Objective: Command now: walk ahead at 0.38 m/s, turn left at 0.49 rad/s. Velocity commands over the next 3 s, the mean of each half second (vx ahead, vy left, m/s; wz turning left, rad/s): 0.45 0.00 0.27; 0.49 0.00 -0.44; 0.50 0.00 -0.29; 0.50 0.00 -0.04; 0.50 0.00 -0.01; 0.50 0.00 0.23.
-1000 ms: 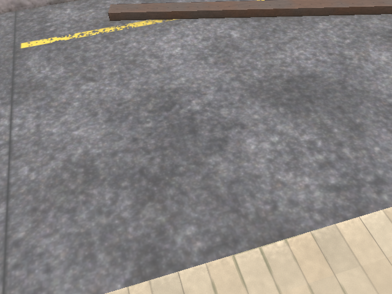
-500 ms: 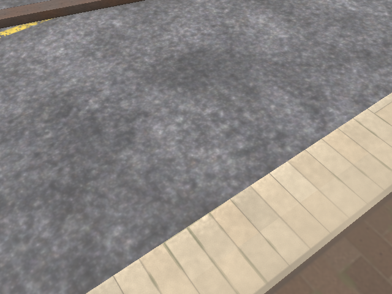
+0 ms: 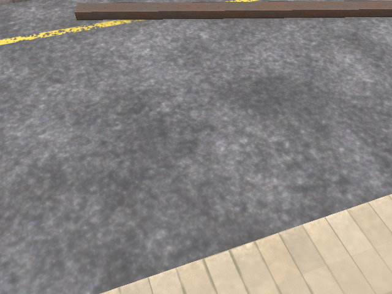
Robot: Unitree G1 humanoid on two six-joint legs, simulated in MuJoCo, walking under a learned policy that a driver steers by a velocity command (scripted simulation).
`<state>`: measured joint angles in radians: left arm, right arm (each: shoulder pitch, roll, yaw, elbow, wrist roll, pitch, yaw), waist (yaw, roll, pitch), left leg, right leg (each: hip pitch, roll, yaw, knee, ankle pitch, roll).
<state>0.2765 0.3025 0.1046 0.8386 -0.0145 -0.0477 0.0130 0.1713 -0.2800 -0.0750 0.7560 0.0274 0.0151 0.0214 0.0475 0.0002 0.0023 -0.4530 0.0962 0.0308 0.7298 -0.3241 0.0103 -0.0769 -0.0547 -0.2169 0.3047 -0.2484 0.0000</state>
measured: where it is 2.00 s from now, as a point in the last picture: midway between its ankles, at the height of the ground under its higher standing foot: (188, 164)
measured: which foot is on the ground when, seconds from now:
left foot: up 0.00-0.08, down 0.10-0.62, up 0.64-1.00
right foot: down 0.00-0.10, up 0.12-0.58, down 0.60-1.00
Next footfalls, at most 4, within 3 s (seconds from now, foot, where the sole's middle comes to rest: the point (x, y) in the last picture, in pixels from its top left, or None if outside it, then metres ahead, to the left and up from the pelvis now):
0.10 left None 0.10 0.15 -0.78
0.60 right None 0.48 0.03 -0.78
1.16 left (142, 232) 0.78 0.27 -0.91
1.62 right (210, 185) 1.03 0.00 -0.91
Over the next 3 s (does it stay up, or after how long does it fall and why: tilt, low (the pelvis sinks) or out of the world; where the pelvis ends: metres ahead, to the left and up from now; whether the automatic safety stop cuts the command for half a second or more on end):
stays up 1.58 -0.07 -0.13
